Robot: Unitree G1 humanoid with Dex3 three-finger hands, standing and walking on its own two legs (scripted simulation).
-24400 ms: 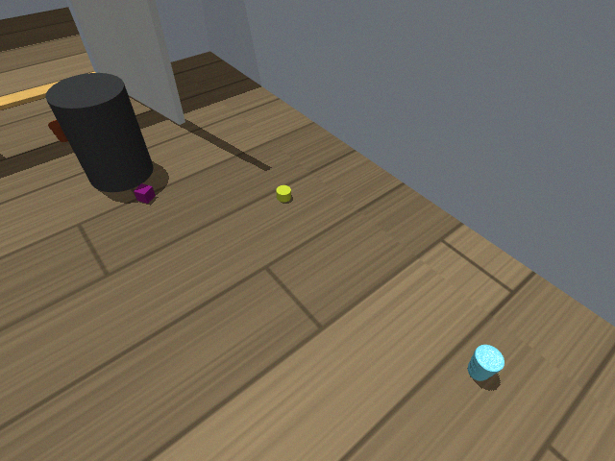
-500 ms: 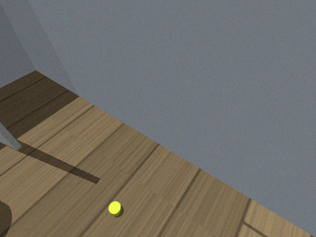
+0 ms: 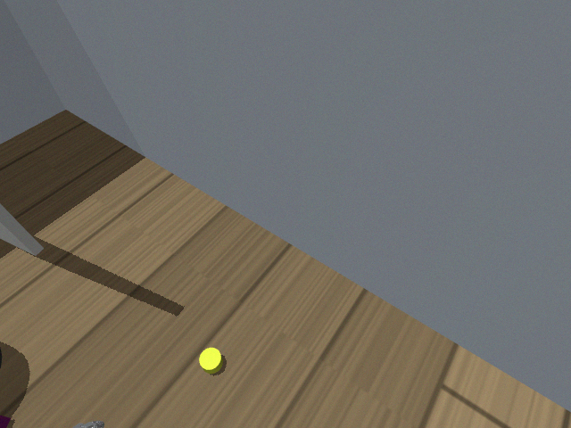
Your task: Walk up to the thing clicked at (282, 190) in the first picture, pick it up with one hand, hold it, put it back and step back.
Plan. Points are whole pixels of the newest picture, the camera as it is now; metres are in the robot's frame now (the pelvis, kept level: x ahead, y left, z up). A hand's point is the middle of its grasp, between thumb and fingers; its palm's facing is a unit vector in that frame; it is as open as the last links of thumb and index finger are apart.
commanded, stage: walk up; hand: left
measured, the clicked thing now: (211, 360) +0.42 +0.26 -0.74
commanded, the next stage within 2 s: stand in 1.00 s
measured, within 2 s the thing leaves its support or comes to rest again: neither
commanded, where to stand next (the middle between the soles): +0.03 +0.03 m, yaw +0 degrees
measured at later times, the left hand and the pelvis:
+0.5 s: hand out of the picture +0.10 +0.27 -0.14, palm faces +0.01 -0.95 -0.32, open 7.3 cm; pelvis +0.01 +0.02 +0.01, yaw +0 degrees
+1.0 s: hand out of the picture +0.09 +0.27 -0.14, palm faces +0.02 -0.94 -0.34, open 7.4 cm; pelvis +0.02 +0.01 +0.01, yaw +1 degrees
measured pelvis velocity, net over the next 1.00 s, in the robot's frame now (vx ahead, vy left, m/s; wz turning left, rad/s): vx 0.02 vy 0.01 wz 0.01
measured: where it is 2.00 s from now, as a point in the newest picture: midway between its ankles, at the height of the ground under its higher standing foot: outside the picture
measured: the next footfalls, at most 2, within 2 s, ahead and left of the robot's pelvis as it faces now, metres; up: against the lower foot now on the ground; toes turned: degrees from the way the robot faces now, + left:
none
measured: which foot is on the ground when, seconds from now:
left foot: down 0.00-1.00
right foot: down 0.00-1.00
